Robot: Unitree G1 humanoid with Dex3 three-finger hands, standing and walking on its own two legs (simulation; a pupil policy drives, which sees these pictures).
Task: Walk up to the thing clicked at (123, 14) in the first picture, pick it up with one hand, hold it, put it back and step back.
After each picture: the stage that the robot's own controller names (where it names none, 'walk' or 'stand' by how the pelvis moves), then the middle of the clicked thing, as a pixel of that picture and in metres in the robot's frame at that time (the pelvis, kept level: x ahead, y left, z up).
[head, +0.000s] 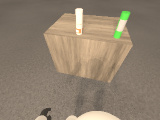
stand; (120, 25) +0.90 -0.24 +0.14
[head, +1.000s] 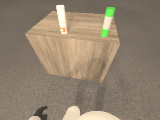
rise first; (106, 23) +0.83 -0.06 +0.17
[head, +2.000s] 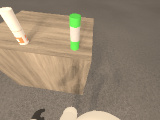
walk; (74, 34) +0.56 +0.18 +0.17
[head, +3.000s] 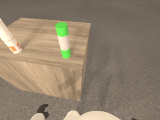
stand; (64, 42) +0.49 +0.23 +0.16
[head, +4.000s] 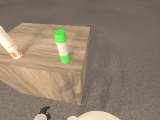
stand; (63, 48) +0.46 +0.23 +0.14
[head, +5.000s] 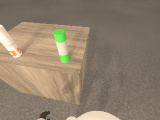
stand; (62, 47) +0.47 +0.24 +0.14
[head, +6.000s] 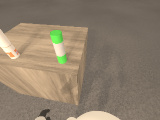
stand; (59, 48) +0.46 +0.26 +0.14
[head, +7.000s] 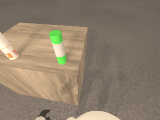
stand; (59, 49) +0.45 +0.25 +0.14
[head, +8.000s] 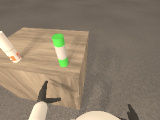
rise first; (61, 52) +0.44 +0.25 +0.14
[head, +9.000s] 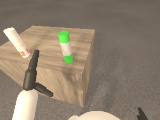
go down; (66, 48) +0.47 +0.25 +0.14
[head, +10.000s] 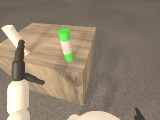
go down; (66, 47) +0.47 +0.24 +0.15
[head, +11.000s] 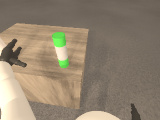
go down; (61, 52) +0.42 +0.22 +0.15
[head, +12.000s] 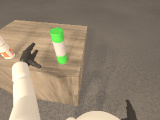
close in; (60, 48) +0.45 +0.23 +0.15
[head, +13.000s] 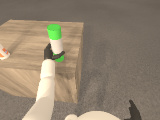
close; (57, 45) +0.45 +0.23 +0.17
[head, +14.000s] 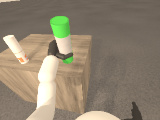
lift; (64, 44) +0.33 +0.16 +0.31
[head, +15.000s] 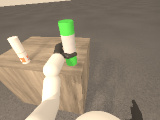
lift; (69, 45) +0.35 +0.15 +0.30
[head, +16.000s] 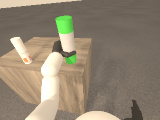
hold; (68, 43) +0.34 +0.15 +0.32
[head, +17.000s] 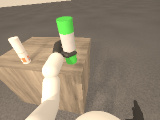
hold; (68, 43) +0.34 +0.15 +0.32
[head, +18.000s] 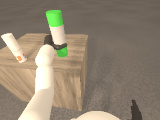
crouch; (58, 36) +0.40 +0.21 +0.32
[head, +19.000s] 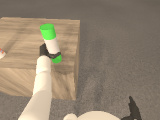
lower; (52, 46) +0.45 +0.24 +0.16
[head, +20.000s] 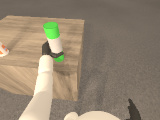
lower; (55, 45) +0.44 +0.24 +0.18
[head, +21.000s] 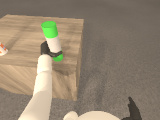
lower; (54, 44) +0.44 +0.24 +0.18
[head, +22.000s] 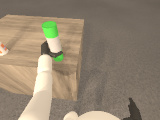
lower; (54, 44) +0.44 +0.24 +0.18
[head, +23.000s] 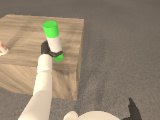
rest; (55, 44) +0.45 +0.24 +0.18
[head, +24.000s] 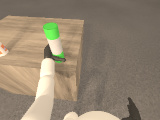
open; (55, 45) +0.44 +0.23 +0.18
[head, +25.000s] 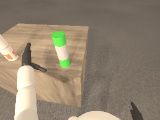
sink last; (62, 51) +0.42 +0.21 +0.16
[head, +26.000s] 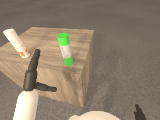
stand; (66, 51) +0.45 +0.23 +0.15
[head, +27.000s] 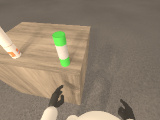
stand; (62, 51) +0.42 +0.23 +0.15
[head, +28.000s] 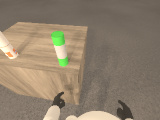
stand; (61, 51) +0.43 +0.23 +0.15
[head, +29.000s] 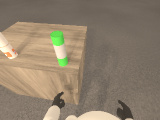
stand; (60, 50) +0.43 +0.24 +0.15
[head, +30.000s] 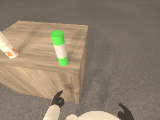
stand; (61, 50) +0.42 +0.24 +0.15
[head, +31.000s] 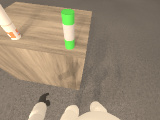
walk; (69, 32) +0.53 +0.19 +0.17
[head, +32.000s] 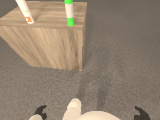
walk; (69, 11) +0.86 +0.28 +0.18
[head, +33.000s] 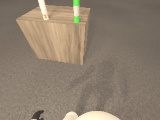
stand; (76, 11) +1.14 +0.26 +0.16
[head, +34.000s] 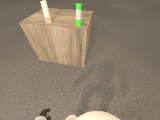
stand; (78, 15) +1.12 +0.23 +0.14
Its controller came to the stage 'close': yes
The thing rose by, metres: 0.20
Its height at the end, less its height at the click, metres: +0.00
